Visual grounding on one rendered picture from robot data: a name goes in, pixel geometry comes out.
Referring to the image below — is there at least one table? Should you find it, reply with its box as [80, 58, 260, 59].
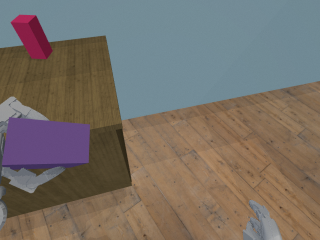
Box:
[0, 35, 132, 218]

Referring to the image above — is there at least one sponge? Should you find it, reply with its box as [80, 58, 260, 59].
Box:
[2, 117, 90, 170]

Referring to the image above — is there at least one robot right hand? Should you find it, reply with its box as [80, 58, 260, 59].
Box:
[243, 200, 283, 240]

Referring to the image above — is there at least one robot left hand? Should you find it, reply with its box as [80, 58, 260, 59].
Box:
[0, 96, 66, 193]

